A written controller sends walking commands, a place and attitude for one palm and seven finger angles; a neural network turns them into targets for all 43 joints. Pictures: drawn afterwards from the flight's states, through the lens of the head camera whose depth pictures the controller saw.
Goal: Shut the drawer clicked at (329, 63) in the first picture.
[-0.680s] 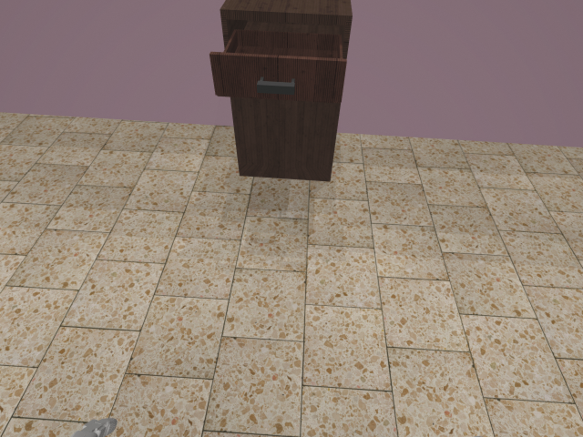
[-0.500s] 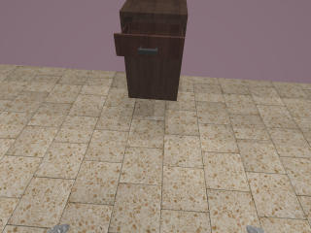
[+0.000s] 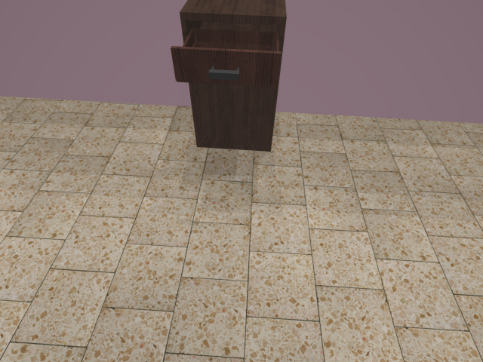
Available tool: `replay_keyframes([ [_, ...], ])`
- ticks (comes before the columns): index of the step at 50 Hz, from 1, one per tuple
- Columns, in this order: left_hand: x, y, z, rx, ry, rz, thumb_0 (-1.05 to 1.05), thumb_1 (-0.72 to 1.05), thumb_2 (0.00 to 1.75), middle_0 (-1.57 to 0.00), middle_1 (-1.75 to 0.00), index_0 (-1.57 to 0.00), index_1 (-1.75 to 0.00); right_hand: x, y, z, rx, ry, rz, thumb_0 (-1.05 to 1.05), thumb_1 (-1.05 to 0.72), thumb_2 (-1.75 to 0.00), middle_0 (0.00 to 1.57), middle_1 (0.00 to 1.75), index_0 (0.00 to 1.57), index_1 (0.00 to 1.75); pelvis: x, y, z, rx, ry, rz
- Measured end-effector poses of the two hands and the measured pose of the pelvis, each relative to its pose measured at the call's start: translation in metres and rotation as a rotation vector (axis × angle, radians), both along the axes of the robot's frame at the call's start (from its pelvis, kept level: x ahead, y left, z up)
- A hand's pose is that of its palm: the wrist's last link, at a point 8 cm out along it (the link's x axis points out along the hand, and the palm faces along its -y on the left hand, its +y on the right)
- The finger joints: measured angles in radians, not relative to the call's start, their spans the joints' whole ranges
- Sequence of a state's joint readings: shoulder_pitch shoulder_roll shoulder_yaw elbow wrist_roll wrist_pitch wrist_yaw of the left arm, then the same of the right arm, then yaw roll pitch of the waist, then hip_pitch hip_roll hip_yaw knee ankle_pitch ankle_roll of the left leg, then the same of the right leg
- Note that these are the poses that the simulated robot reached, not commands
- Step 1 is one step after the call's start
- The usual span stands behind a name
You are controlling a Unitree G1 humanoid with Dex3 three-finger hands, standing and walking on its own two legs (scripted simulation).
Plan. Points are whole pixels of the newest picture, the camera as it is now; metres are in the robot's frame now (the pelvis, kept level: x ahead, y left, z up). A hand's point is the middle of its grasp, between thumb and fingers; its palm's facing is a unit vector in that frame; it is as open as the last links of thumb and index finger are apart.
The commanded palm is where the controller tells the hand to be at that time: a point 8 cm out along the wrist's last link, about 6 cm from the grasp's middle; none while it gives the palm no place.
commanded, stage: stand and wait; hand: left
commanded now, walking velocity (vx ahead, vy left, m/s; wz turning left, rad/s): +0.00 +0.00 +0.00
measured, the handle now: (224, 71) +1.15 +0.13 -0.08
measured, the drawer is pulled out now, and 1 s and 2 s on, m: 0.30 0.30 0.30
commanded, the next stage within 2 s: look at it before walking up in 0.14 s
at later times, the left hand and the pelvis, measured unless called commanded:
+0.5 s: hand out of the picture +0.07 +0.24 -0.16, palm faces -0.03 -0.94 -0.33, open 7.3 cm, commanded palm none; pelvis +0.00 +0.00 +0.00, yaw +0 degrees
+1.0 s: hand out of the picture +0.07 +0.23 -0.16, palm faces -0.02 -0.95 -0.31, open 7.3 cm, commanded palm none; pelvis +0.02 +0.00 +0.00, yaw -1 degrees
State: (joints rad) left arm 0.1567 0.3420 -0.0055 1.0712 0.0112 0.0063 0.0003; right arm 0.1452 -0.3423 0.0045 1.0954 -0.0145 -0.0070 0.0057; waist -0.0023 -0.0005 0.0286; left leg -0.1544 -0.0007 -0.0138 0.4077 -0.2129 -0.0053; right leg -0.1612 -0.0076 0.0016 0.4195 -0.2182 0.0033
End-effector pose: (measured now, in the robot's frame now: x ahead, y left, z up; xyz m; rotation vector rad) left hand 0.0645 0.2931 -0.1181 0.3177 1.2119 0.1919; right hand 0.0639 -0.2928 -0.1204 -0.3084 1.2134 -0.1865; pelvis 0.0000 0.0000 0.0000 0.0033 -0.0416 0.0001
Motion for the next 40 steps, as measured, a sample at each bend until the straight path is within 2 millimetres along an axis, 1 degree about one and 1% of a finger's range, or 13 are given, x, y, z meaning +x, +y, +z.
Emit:
replay_keyframes([
  [8, 0.002, -0.004, 0.002, 0.0, -0.013, -0.007, 0.01, 0.91, 0.9, -0.2, -0.3, -0.21, -0.3, -0.006, 0.0, -0.001, 0.01, 0.002, -0.006, 0.01, -0.91, -0.9, 0.2, 0.3, 0.2, 0.3, -0.004, -0.003, 0.001, 0.0, 0.0, -0.002],
  [16, 0.003, -0.008, 0.001, -0.008, -0.023, -0.01, 0.01, 0.91, 0.9, -0.2, -0.3, -0.21, -0.3, -0.007, 0.0, 0.0, 0.012, -0.002, -0.005, 0.01, -0.91, -0.9, 0.2, 0.3, 0.2, 0.3, -0.005, -0.004, 0.001, 0.0, 0.001, -0.003],
  [23, 0.001, -0.009, 0.0, -0.013, -0.011, -0.008, 0.01, 0.91, 0.9, -0.2, -0.3, -0.21, -0.3, -0.006, -0.001, 0.0, 0.008, 0.004, -0.004, 0.01, -0.91, -0.9, 0.2, 0.3, 0.2, 0.3, -0.005, -0.004, 0.001, 0.0, 0.005, -0.003],
  [32, -0.003, -0.007, -0.001, -0.012, 0.012, 0.0, 0.01, 0.91, 0.9, -0.2, -0.3, -0.21, -0.3, -0.003, 0.0, 0.001, 0.006, 0.012, -0.002, 0.01, -0.91, -0.9, 0.2, 0.3, 0.2, 0.3, -0.001, -0.004, 0.002, -0.001, 0.009, -0.002],
  [40, 0.0, -0.006, 0.0, -0.007, 0.011, 0.003, 0.01, 0.91, 0.9, -0.2, -0.3, -0.21, -0.3, 0.006, 0.0, 0.001, 0.008, 0.0, 0.002, 0.01, -0.91, -0.9, 0.2, 0.3, 0.2, 0.3, 0.003, -0.004, 0.002, 0.0, 0.008, -0.002],
])
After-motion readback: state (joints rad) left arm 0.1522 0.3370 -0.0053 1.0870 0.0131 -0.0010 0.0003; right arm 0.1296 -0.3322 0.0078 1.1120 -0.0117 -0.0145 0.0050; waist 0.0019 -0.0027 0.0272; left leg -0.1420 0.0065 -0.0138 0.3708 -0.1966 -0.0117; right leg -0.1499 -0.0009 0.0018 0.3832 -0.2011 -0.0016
